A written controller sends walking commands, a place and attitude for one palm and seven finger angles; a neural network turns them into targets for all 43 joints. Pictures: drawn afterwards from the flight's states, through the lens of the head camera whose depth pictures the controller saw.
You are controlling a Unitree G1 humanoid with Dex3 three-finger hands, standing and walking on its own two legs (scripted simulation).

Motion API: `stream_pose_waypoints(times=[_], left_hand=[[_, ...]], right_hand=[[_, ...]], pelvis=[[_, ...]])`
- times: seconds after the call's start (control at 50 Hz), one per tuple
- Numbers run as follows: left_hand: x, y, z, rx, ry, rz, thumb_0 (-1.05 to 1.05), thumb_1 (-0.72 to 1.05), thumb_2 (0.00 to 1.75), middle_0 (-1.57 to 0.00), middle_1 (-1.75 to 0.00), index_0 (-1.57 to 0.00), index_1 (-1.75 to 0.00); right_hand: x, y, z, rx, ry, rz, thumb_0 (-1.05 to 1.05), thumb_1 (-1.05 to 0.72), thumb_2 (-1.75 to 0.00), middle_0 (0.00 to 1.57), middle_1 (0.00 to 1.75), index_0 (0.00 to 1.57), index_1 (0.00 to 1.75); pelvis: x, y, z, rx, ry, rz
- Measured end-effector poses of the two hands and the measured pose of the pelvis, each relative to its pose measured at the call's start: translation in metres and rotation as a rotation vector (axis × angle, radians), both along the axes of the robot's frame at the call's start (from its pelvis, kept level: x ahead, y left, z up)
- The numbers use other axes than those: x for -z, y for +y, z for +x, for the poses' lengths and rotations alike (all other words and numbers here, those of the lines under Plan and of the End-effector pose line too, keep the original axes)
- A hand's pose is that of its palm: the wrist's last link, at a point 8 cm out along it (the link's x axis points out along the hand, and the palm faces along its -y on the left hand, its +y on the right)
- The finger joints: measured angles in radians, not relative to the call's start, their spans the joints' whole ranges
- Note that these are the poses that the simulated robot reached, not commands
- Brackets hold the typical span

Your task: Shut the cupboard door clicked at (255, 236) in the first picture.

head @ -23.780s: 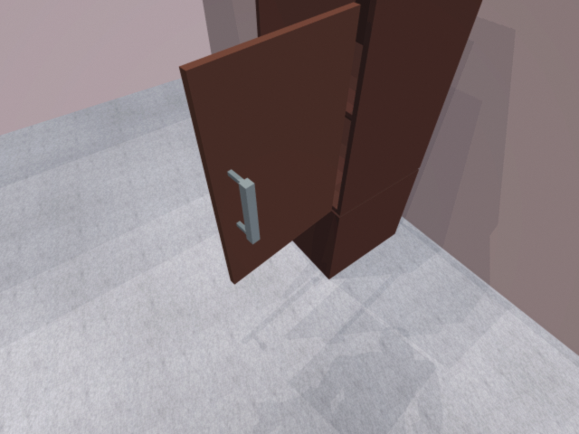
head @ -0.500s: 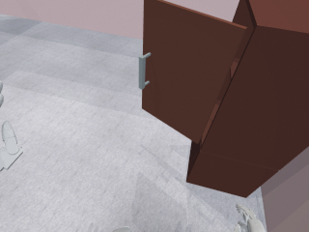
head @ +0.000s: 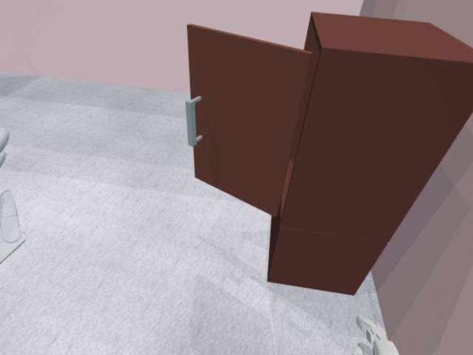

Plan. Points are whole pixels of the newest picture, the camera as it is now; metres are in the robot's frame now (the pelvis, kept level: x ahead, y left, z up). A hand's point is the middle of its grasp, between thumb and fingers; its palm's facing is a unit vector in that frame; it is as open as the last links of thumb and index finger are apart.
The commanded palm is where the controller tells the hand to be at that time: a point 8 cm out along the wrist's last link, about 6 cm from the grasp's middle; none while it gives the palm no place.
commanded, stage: stop stepping back and stand still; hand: left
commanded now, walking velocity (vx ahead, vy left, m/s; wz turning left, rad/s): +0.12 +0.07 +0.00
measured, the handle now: (195, 121) +0.88 +0.15 -0.03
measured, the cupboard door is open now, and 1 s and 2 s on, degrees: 65 65 65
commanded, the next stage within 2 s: let the arm hang, fingers relaxed in 1.24 s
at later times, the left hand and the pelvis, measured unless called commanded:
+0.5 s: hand out of the picture +0.19 +0.30 +0.22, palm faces +0.37 -0.72 -0.59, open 7.4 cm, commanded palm +0.14 +0.34 +0.20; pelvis -0.01 +0.05 +0.02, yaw -2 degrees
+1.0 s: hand (18, 206) +0.25 +0.30 +0.20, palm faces +0.32 -0.75 -0.57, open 7.4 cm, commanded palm +0.19 +0.33 +0.20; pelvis +0.03 +0.04 +0.02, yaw -5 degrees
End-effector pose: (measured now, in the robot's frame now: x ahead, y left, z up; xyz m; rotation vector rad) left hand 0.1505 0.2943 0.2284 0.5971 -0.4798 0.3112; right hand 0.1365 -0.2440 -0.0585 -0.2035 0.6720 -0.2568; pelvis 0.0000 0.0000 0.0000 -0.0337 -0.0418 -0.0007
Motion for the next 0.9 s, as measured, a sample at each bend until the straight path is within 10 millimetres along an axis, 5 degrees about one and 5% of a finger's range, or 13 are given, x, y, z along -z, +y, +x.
stream_pose_waypoints(times=[0.08,0.14,0.24,0.38,0.48,0.6,0.66,0.72,0.82,0.9], left_hand=[[0.01,0.029,-0.005,-0.095,-0.009,-0.069,0.01,0.89,0.9,-0.22,-0.31,-0.21,-0.3],[0.032,0.051,0.01,-0.147,-0.003,-0.156,0.01,0.89,0.9,-0.21,-0.31,-0.21,-0.3],[0.058,0.055,0.039,-0.118,0.111,-0.237,0.02,0.9,0.9,-0.2,-0.31,-0.2,-0.3],[-0.003,0.017,0.02,0.114,0.102,0.008,0.02,0.89,0.9,-0.21,-0.31,-0.21,-0.3],[-0.021,0.036,0.005,-0.005,0.135,0.109,0.01,0.89,0.9,-0.22,-0.31,-0.21,-0.3],[0.025,0.076,0.003,-0.245,0.234,-0.117,0.01,0.89,0.9,-0.21,-0.31,-0.21,-0.3],[0.058,0.073,0.016,-0.249,0.243,-0.265,0.01,0.9,0.9,-0.2,-0.31,-0.2,-0.3],[0.07,0.054,0.038,-0.168,0.222,-0.349,0.02,0.9,0.9,-0.2,-0.31,-0.2,-0.3],[0.03,0.023,0.062,0.018,0.128,-0.207,0.03,0.9,0.9,-0.21,-0.31,-0.2,-0.3],[-0.002,0.023,0.063,0.053,0.122,-0.007,0.02,0.89,0.9,-0.21,-0.31,-0.21,-0.3]], right_hand=[[0.005,-0.012,-0.023,0.051,0.071,-0.05,0.01,-0.91,-0.9,0.2,0.3,0.2,0.3],[0.013,-0.011,-0.033,0.046,0.143,-0.097,0.01,-0.91,-0.9,0.2,0.3,0.2,0.3],[0.008,0.016,-0.034,0.017,0.169,-0.087,0.02,-0.91,-0.9,0.2,0.3,0.2,0.3],[-0.012,0.068,-0.025,-0.049,0.076,0.031,0.01,-0.91,-0.9,0.2,0.3,0.2,0.3],[0.004,0.079,-0.012,-0.07,0.072,0.095,0.01,-0.9,-0.9,0.21,0.3,0.2,0.3],[0.021,0.066,-0.009,-0.037,0.121,0.098,0.01,-0.9,-0.9,0.21,0.3,0.2,0.3],[0.017,0.056,-0.009,-0.035,0.144,0.043,0.01,-0.9,-0.9,0.21,0.3,0.2,0.3],[0.003,0.048,-0.004,-0.036,0.13,-0.017,0.01,-0.91,-0.9,0.21,0.3,0.2,0.3],[-0.023,0.039,0.007,-0.015,0.046,-0.055,0.01,-0.91,-0.9,0.2,0.3,0.2,0.3],[-0.022,0.035,0.013,0.013,0.044,-0.023,0.01,-0.91,-0.9,0.2,0.3,0.2,0.3]], pelvis=[[-0.004,0.013,0.012,0.037,0.0,0.016],[0.001,0.026,0.016,0.005,0.007,-0.003],[-0.002,0.041,-0.004,0.016,0.008,0.019],[-0.021,0.042,-0.012,0.046,0.056,0.011],[-0.019,0.046,-0.008,0.034,0.057,0.012],[-0.018,0.053,0.008,0.059,0.032,0.01],[-0.016,0.052,0.013,0.051,0.013,0.018],[-0.016,0.05,0.014,0.051,0.009,0.029],[-0.021,0.045,0.013,0.054,0.052,0.032],[-0.023,0.042,0.018,0.059,0.091,0.025]])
